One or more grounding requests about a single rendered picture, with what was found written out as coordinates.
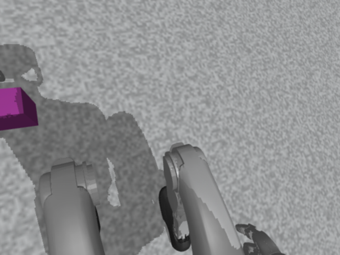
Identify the right robot hand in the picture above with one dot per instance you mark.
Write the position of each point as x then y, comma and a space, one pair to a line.
263, 244

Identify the right robot foot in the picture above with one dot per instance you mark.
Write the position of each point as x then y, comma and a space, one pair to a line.
167, 214

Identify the carton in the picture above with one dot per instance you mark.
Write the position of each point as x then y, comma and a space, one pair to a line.
17, 110

